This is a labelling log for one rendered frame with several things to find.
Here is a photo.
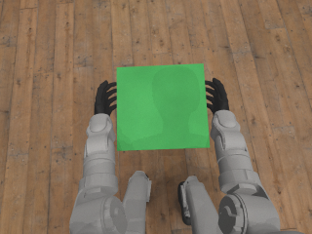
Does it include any left robot hand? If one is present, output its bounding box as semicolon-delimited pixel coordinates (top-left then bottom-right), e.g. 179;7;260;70
94;80;117;117

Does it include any carton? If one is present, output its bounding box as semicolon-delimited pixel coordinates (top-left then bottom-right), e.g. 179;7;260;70
116;63;210;151

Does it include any robot right forearm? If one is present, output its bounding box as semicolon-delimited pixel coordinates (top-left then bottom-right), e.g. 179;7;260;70
210;109;281;229

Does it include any robot left forearm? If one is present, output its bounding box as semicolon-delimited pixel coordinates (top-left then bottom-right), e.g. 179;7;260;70
69;113;119;233

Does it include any robot right thigh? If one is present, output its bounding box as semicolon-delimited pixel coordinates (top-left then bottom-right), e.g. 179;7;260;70
180;180;223;234

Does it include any left robot shin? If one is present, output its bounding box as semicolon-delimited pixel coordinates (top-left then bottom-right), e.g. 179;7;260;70
127;171;147;186

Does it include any robot left upper arm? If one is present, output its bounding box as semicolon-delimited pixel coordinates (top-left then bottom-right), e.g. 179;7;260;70
69;195;128;234

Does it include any right robot hand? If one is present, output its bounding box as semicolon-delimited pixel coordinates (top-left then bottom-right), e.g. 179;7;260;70
205;78;229;116

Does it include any robot right upper arm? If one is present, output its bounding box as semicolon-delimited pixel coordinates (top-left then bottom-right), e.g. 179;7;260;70
218;192;305;234

